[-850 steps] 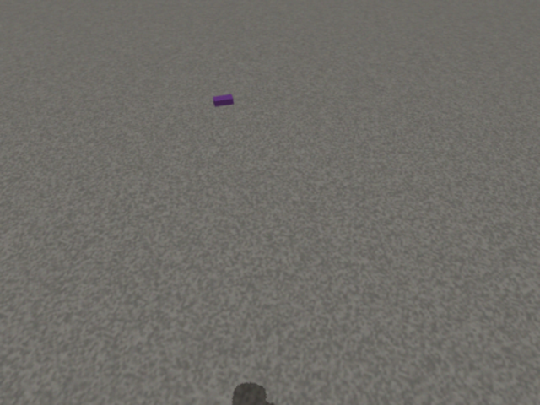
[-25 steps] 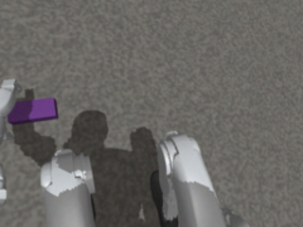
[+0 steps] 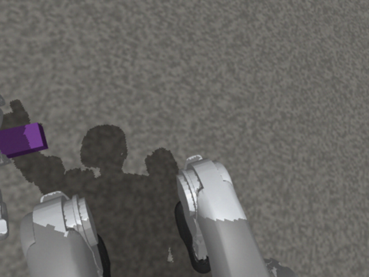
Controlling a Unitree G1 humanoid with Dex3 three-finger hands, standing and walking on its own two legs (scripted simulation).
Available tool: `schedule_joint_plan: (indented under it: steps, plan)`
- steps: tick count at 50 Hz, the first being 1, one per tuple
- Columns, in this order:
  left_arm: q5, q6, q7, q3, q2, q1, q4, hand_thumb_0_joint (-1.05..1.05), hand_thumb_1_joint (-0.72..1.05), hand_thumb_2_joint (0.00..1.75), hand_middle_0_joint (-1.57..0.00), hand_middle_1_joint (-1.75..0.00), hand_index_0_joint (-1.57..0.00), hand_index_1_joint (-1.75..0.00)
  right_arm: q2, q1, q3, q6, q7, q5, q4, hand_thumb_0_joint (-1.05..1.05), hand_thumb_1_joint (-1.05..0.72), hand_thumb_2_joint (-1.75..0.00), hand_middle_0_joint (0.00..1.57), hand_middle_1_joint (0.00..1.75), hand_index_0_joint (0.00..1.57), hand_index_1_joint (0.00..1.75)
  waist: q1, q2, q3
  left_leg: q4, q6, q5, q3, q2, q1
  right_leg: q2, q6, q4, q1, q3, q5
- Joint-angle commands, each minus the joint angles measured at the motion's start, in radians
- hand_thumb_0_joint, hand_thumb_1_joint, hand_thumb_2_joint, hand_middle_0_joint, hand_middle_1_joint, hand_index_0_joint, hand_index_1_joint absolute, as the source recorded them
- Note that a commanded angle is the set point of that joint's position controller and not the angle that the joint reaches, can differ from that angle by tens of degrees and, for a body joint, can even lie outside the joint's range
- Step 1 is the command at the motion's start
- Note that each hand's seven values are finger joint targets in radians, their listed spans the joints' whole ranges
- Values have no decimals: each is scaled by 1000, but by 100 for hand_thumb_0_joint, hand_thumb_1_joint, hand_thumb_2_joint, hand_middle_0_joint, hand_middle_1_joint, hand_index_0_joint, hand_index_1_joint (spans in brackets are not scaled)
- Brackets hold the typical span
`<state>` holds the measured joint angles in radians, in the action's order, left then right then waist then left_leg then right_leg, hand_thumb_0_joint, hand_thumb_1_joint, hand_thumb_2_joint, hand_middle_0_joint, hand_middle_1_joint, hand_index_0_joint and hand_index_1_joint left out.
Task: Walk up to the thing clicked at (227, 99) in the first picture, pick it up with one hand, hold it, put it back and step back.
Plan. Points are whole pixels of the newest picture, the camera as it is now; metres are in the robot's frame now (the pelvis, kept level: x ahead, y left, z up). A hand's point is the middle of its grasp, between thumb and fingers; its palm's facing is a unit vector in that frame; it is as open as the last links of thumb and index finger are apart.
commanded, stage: approach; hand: left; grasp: from above
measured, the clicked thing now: (13, 142) +0.47 +0.30 -0.29
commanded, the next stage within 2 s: close in in 0.02 s
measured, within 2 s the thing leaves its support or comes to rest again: neither
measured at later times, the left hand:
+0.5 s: hand (2, 144) +0.45 +0.29 -0.21, palm faces -0.46 -0.09 -0.88, open 13.9 cm
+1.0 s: hand (11, 145) +0.46 +0.29 -0.26, palm faces -0.47 -0.14 -0.87, open 14.2 cm
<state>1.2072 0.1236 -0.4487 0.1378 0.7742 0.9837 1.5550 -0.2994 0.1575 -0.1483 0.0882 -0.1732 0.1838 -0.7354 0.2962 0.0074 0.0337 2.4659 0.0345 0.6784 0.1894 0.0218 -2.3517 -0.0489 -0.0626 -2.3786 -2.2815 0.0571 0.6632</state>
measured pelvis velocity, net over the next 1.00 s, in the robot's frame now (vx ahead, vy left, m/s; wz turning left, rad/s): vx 0.01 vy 0.01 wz -0.07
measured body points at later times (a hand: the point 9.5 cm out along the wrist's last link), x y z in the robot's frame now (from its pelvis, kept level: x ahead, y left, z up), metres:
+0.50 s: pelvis +0.00 +0.01 +0.00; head +0.25 +0.11 +0.36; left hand +0.47 +0.29 -0.16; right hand +0.08 -0.27 -0.09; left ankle +0.07 +0.14 -0.28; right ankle +0.10 -0.13 -0.28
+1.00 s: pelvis +0.01 +0.01 -0.01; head +0.29 +0.10 +0.32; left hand +0.48 +0.30 -0.21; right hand +0.04 -0.25 -0.09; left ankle +0.07 +0.14 -0.28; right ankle +0.10 -0.13 -0.28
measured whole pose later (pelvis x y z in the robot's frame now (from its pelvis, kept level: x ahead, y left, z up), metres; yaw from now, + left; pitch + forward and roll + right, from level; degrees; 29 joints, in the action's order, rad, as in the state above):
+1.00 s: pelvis +0.01 +0.01 -0.01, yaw -4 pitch +29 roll -12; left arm 1.28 0.23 -0.62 0.15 0.94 1.00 1.73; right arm -0.32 0.10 -0.25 0.20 -0.24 0.30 -0.71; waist 0.36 0.11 0.14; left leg 2.57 0.04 0.74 0.27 0.02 -2.36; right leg -0.07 -0.08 -2.41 -2.25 0.11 0.70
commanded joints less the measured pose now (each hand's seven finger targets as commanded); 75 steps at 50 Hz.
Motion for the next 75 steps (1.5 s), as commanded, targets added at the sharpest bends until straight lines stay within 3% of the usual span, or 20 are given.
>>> schedule_joint_plan:
  steps: [1,2,5,8,12,16,19,20,25,27,30,39,40,53,54,55,57,59,64,75]
  plan:
    - [-34,47,35,-5,290,283,-202,0,-49,95,-16,-93,-15,-94,-245,172,94,7,23,-4,14,0,-90,-90,20,30,20,30,-12,-229,-708,-203,-70,-122,-136,-18,390,-17,84,266,452,85,-153]
    - [-33,64,42,52,352,281,-205,0,-49,95,-15,-94,-14,-95,-272,173,111,2,27,0,27,0,-90,-90,20,30,20,30,3,-218,-704,-201,-67,-112,-125,-16,378,-17,87,269,444,93,-130]
    - [-25,120,84,-86,155,332,-288,0,-46,97,-19,-94,-18,-95,-248,212,120,-3,29,-1,1,0,-90,-90,20,30,20,30,37,-281,-696,-209,-53,-114,-118,-16,453,-13,89,266,384,119,-157]
    - [-5,151,81,-96,182,294,-269,0,-51,95,-12,-97,-12,-97,-243,214,124,-11,32,-9,-8,0,-90,-90,20,30,20,30,2,-296,-698,-223,-44,-119,-113,-17,496,-12,88,255,369,131,-159]
    - [27,160,21,-99,162,272,-158,0,-49,97,-11,-100,-12,-99,-259,203,117,-23,36,-5,-4,0,-89,-89,20,30,20,30,11,-277,-654,-222,-40,-188,-106,-16,529,-10,87,237,328,154,-224]
    - [95,154,-63,-28,246,286,-156,0,-48,98,-12,-98,-12,-97,-259,183,102,-28,30,0,0,0,-89,-89,20,30,20,30,-24,-384,-689,-250,-31,-268,-106,-17,585,-10,94,198,325,158,-285]
    - [125,129,-121,-21,241,326,-79,0,-52,99,-9,-95,-8,-96,-261,158,94,-21,17,17,2,0,-89,-90,20,30,20,30,7,-374,-672,-237,-34,-260,-104,-13,580,-10,93,177,284,163,-287]
    - [139,122,-138,-42,222,350,-14,0,-51,98,-8,-97,-8,-97,-259,152,85,-12,10,30,3,0,-89,-90,20,30,20,30,49,-357,-617,-228,-38,-220,-102,-12,548,-11,92,174,262,166,-262]
    - [121,90,-202,-31,260,356,77,0,-52,98,-8,-98,-7,-98,-272,131,61,25,0,53,0,0,-89,-90,20,30,20,30,56,-321,-600,-205,-53,-132,-111,-12,468,-18,83,219,300,142,-198]
    - [119,77,-206,-44,254,373,102,0,-51,98,-8,-98,-8,-98,-280,128,49,46,-7,65,3,0,-89,-90,20,30,20,30,83,-327,-574,-203,-53,-95,-109,-12,466,-18,83,212,283,150,-161]
    - [83,72,-209,-36,290,382,95,0,-50,97,-8,-99,-8,-99,-294,120,38,70,-11,69,6,0,-89,-90,20,30,20,30,81,-318,-596,-188,-55,-75,-101,-5,457,-25,81,219,312,145,-135]
    - [62,87,-196,27,393,285,98,0,-53,99,-8,-96,-7,-97,-320,129,0,99,-29,88,22,0,-89,-90,20,30,20,30,72,-318,-607,-154,-56,-159,-88,2,447,-36,72,190,407,167,-234]
    - [59,90,-198,4,362,273,93,0,-54,100,-7,-96,-6,-97,-310,109,-9,102,-32,88,30,0,-89,-90,20,30,20,30,61,-342,-609,-158,-51,-164,-88,3,458,-37,77,183,402,167,-236]
    - [70,128,-230,16,387,242,78,0,-56,101,-8,-94,-5,-96,-341,129,-17,123,-72,118,6,0,-89,-90,20,30,20,30,102,-377,-561,-137,-41,-221,-58,18,498,-47,70,166,422,205,-305]
    - [69,132,-232,-32,337,286,44,0,-56,101,-8,-95,-6,-97,-331,106,-18,128,-74,113,12,0,-89,-90,20,30,20,30,97,-395,-566,-141,-36,-214,-54,21,508,-51,73,161,400,205,-298]
    - [67,133,-243,1,373,264,71,0,-54,100,-8,-95,-6,-96,-343,112,-15,132,-76,118,3,0,-89,-90,20,30,20,30,106,-397,-569,-140,-36,-220,-51,21,523,-48,71,163,410,213,-302]
    - [70,132,-251,-29,332,270,69,0,-55,100,-7,-95,-6,-97,-341,101,-20,139,-83,122,13,0,-89,-90,20,30,20,30,108,-408,-556,-146,-33,-214,-48,21,521,-51,73,167,404,215,-297]
    - [76,126,-262,-14,365,267,95,0,-54,100,-8,-96,-7,-97,-355,104,-17,143,-89,122,2,0,-89,-90,20,30,20,30,112,-385,-532,-142,-36,-193,-48,22,499,-53,70,170,399,218,-280]
    - [80,112,-277,-46,335,296,122,0,-52,97,-8,-98,-7,-98,-362,63,-24,162,-99,119,11,0,-89,-90,20,30,20,30,119,-378,-497,-151,-33,-158,-38,22,496,-52,73,165,361,228,-245]
    - [64,82,-288,-25,377,289,155,0,-51,95,-8,-100,-8,-99,-380,52,-32,183,-112,112,25,0,-90,-90,20,30,20,30,126,-385,-497,-166,-28,-165,-16,27,502,-52,72,163,377,226,-250]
